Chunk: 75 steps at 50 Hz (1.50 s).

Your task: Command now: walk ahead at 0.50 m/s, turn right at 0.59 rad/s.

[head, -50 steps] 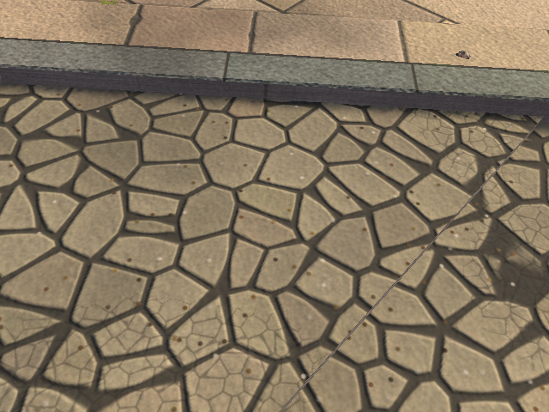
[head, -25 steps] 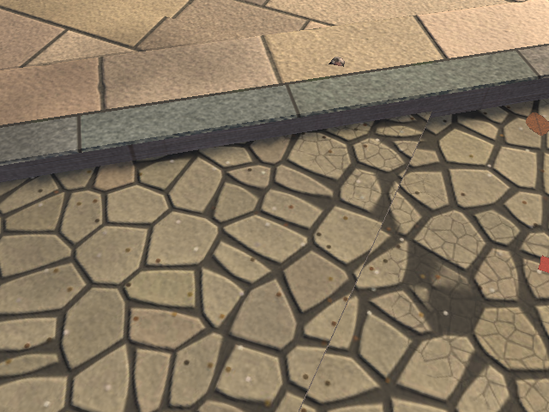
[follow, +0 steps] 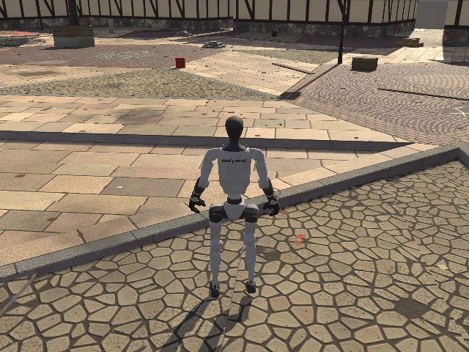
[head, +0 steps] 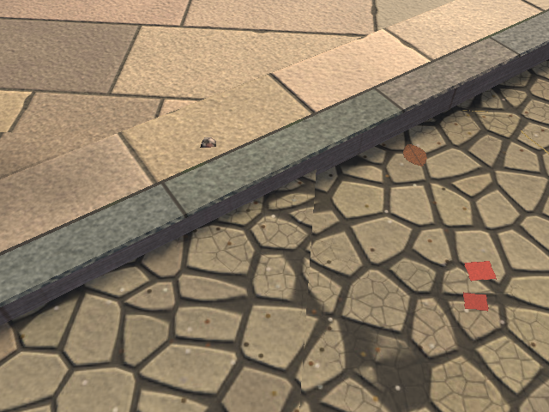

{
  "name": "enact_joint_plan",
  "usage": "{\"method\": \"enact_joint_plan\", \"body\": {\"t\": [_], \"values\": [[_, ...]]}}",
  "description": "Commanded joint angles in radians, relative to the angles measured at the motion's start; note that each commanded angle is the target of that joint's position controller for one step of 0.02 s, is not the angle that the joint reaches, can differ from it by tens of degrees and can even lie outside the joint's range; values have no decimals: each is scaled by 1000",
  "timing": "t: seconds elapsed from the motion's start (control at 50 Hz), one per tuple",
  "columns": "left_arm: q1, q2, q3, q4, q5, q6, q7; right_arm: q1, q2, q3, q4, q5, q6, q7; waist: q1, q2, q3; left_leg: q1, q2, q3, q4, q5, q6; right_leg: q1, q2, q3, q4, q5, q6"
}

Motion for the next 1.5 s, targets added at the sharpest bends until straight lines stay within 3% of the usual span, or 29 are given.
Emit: {"method": "enact_joint_plan", "body": {"t": [0.02,0.22,0.28,0.3,0.32,0.34,0.36,0.4,0.46,0.56,0.66,0.72,0.76,0.78,0.8,0.82,0.86,0.9,0.98,1.12,1.2,1.24,1.28,1.3,1.32,1.34,1.36,1.42,1.5], "values": [[0,34,13,-79,4,3,-3,-39,-138,-37,-41,4,-18,-2,26,163,4,69,258,-229,-334,-62,189,-80,-85,36,-84,109,11],[-144,51,19,-113,-2,24,-30,-2,-240,-81,2,37,10,16,-18,118,49,230,313,-4,-263,-49,124,20,-88,-33,-498,209,-16],[70,107,64,-43,6,22,-26,-9,-220,-71,19,36,33,23,93,42,-50,201,238,111,106,203,69,324,24,-147,-615,209,-78],[241,181,97,6,0,21,-14,-4,-170,-52,7,8,34,22,162,-81,-96,14,173,152,446,118,18,547,-3,-40,-633,225,-117],[246,272,93,0,-10,12,-7,24,-26,-7,-15,-56,20,26,68,-359,-82,-310,70,90,840,-454,-24,663,-154,256,-582,525,-163],[262,298,89,-56,-4,-14,-22,34,-84,-6,-92,-6,-19,28,87,-400,-287,-532,-24,-82,976,-462,-41,849,-297,727,-828,181,-361],[251,210,72,-49,-2,-35,-33,-97,-175,-26,-93,50,-42,23,132,-131,-193,-660,13,-118,1001,-349,-24,846,-311,715,-878,116,-352],[145,149,43,-55,5,-46,-21,-127,-157,-16,-77,13,-52,10,78,-4,-109,-589,81,-140,877,-186,1,663,-246,508,-824,253,-283],[56,116,25,-74,18,-45,3,-107,-144,-17,-78,-9,-29,22,11,-23,-74,-454,95,-144,709,-110,-14,483,-194,377,-851,494,-266],[125,124,29,-23,1,-36,34,-282,-61,23,-129,-13,-25,42,55,-5,-16,-390,25,-84,319,106,-32,396,-107,235,-871,620,-213],[196,118,30,34,-5,-27,45,-391,-92,12,-155,6,-45,66,98,-29,6,-246,-35,-100,39,327,-9,441,-119,283,-852,499,-169],[176,121,40,42,-2,-20,46,-317,-135,-15,-140,11,-47,57,56,-83,0,-118,-55,-104,-21,235,19,489,-117,317,-763,598,-137],[139,107,38,26,-1,-14,41,-155,-170,-40,-111,3,-47,43,-33,-89,-95,137,-44,-90,-56,226,57,463,-49,291,-559,756,-89],[101,66,21,-9,19,-15,35,24,-208,-49,-92,-14,-43,37,-112,-44,-241,435,91,-211,16,219,113,305,3,267,-309,576,-61],[300,-62,-9,-10,17,-23,33,130,-273,-61,-64,-25,-37,37,-24,289,-409,801,373,-670,-18,189,286,-33,162,205,73,-206,7],[325,33,-3,0,-19,-30,30,148,-228,-56,-52,4,-34,44,-41,338,-420,799,438,-937,-153,-138,326,-197,107,205,247,-233,24],[94,132,25,-33,-10,-21,31,5,-124,-28,-72,3,-16,29,-53,138,-116,453,333,-614,-226,-226,227,-225,4,121,238,-35,31],[51,104,32,-55,5,-12,24,-55,-97,-16,-56,-14,-15,26,7,136,-12,204,255,-424,-279,-71,196,-120,-55,107,153,31,21],[34,34,15,-74,0,7,21,-45,-134,-30,-13,0,-34,23,27,134,20,138,254,-252,-362,59,217,-111,-93,76,-4,63,25],[-144,15,-2,-104,-1,-14,-10,7,-195,-45,33,7,-14,16,-36,96,41,245,223,-6,-360,203,172,-110,-83,0,-352,391,26],[-237,19,-3,-144,-6,-14,-34,69,-231,-55,61,25,9,19,-64,105,80,348,258,47,-330,255,149,-95,-58,-59,-473,320,-9],[-217,47,12,-154,2,-12,-40,67,-259,-63,63,37,21,16,-30,130,56,400,268,83,-227,534,130,-25,-10,-107,-503,208,-49],[-6,110,53,-106,5,-6,-35,46,-268,-64,57,50,35,8,104,131,-63,355,234,147,85,818,95,275,82,-162,-582,204,-110],[193,182,90,-51,-2,3,-18,53,-229,-47,44,31,31,3,193,71,-164,136,198,154,368,646,51,599,53,-58,-592,241,-160],[185,320,110,-52,-16,-3,-9,118,-89,2,-29,-15,10,15,88,-232,-228,-339,14,113,748,-263,-17,918,-224,509,-669,86,-338],[220,249,83,-87,-6,-24,-14,35,-143,-1,-41,13,-31,26,149,-144,-387,-458,-35,-142,883,-390,-9,986,-308,806,-825,-37,-403],[193,186,62,-70,7,-41,-19,-61,-201,-16,-70,51,-50,35,163,-86,-257,-542,13,-163,878,-295,12,915,-285,663,-841,50,-348],[14,104,31,-91,15,-49,-12,-54,-190,-16,-53,4,-51,28,36,-1,-92,-360,103,-170,640,-134,10,533,-178,389,-857,344,-276],[-4,130,35,-78,12,-53,9,-76,-141,-3,-56,-11,-14,32,5,15,-42,-270,79,-132,449,-41,-47,335,-131,279,-901,475,-278]]}}
Keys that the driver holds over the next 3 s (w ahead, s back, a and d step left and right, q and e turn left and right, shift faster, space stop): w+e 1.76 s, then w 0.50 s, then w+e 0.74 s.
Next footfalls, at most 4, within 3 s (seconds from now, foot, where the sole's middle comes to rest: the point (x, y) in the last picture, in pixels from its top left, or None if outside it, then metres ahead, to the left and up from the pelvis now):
0.30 right None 0.23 -0.18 -0.80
0.78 left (329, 362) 0.63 -0.13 -0.80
1.30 right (472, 345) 0.67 -0.51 -0.80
1.76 left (473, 242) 1.00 -0.60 -0.80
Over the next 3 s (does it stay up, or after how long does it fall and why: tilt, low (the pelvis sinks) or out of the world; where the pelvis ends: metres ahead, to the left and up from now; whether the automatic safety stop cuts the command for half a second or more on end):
stays up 1.05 -1.12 -0.02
